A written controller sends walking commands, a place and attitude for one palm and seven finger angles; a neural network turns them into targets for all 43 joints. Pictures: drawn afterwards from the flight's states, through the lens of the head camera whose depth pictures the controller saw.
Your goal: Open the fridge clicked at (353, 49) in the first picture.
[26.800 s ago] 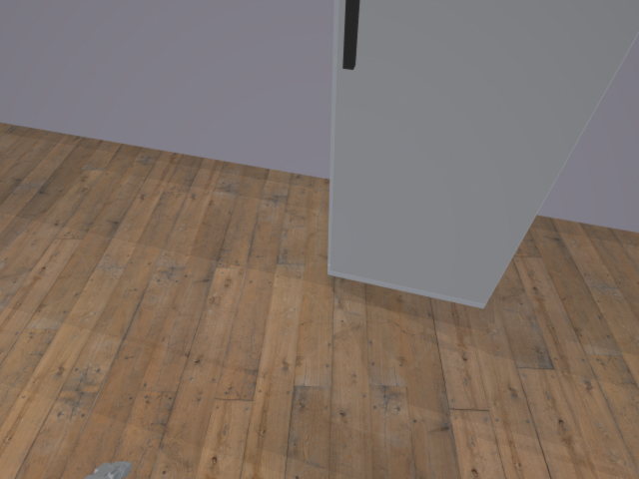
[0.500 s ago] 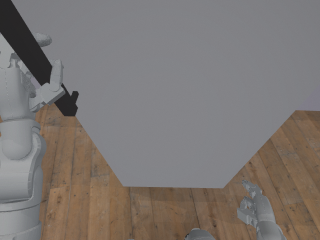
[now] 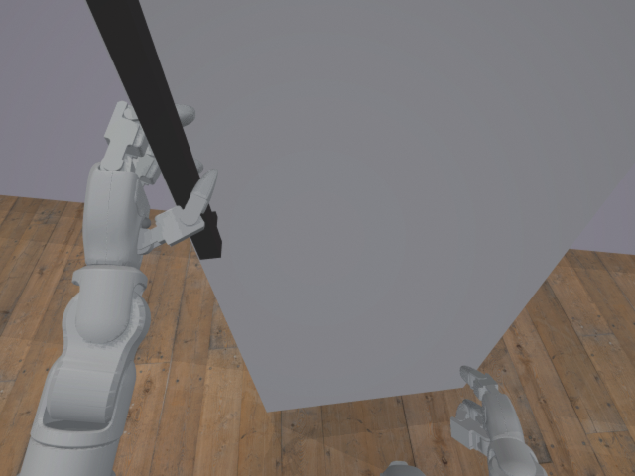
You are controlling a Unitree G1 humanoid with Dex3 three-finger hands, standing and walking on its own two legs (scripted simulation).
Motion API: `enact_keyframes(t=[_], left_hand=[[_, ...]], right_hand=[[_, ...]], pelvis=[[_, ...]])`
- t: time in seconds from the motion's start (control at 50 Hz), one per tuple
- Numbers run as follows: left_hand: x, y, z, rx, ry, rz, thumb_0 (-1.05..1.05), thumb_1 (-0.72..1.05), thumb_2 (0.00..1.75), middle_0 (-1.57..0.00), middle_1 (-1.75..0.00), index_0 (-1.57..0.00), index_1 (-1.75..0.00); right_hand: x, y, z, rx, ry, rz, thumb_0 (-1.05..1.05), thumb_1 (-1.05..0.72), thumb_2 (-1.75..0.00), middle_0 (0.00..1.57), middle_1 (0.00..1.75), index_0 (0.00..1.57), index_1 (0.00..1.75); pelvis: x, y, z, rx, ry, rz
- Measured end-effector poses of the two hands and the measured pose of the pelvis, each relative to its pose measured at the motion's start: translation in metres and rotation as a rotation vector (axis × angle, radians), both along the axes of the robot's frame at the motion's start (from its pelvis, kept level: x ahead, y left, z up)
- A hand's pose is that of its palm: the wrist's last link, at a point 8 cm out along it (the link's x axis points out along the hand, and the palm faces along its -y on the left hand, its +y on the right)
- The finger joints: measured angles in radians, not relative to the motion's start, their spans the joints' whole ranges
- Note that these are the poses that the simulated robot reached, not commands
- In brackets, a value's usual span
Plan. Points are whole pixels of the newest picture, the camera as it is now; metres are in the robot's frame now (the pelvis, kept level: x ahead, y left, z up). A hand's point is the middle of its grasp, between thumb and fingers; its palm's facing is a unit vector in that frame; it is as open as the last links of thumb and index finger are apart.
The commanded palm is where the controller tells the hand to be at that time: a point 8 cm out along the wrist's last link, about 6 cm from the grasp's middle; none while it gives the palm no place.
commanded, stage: walk backward, drawing the door open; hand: left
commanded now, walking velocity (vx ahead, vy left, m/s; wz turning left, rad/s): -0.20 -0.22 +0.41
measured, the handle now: (177, 142) +0.36 +0.14 +0.27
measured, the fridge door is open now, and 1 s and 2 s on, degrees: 15 49 84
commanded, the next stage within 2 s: stop walking and hold the door back in 1.80 s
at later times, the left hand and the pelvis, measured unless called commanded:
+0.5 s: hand (217, 380) +0.15 +0.07 +0.23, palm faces +0.20 -0.93 -0.31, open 8.1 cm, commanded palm +0.11 +0.12 +0.23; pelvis -0.11 -0.07 +0.02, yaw +13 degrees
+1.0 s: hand out of the picture +0.02 -0.04 +0.23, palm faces +0.45 -0.85 -0.27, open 8.3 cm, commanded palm -0.03 +0.00 +0.23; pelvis -0.15 -0.24 +0.01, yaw +34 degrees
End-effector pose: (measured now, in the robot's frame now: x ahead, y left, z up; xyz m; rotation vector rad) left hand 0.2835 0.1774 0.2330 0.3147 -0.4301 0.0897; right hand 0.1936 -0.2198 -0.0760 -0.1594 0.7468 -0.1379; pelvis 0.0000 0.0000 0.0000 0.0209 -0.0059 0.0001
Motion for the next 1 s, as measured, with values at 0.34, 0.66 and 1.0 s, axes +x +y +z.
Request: enact_keyframes(t=[0.34, 0.66, 1.0], left_hand=[[-0.104, -0.036, 0.003, 0.003, 0.052, 0.077, -0.14, 0.58, 0.67, -0.26, -1.43, -0.15, -1.06], [-0.204, -0.083, -0.001, 0.04, 0.024, 0.09, -0.13, 0.64, 0.75, -0.21, -1.41, -0.06, -0.84], [-0.301, -0.177, -0.001, -0.008, -0.001, 0.331, -0.12, 0.56, 0.78, -0.32, -1.4, -0.13, -0.94]], right_hand=[[-0.089, -0.03, -0.01, 0.061, 0.072, 0.111, 0.02, -0.9, -0.9, 0.2, 0.3, 0.21, 0.3], [-0.12, -0.044, -0.019, 0.061, 0.061, 0.308, 0.02, -0.91, -0.9, 0.19, 0.3, 0.2, 0.3], [-0.056, -0.1, 0.007, 0.024, -0.019, 0.626, 0.02, -0.9, -0.9, 0.2, 0.3, 0.2, 0.3]], pelvis=[[-0.076, -0.049, 0.018, 0.037, 0.016, 0.096], [-0.138, -0.103, 0.005, 0.007, 0.001, 0.345], [-0.149, -0.239, 0.011, 0.038, -0.001, 0.599]])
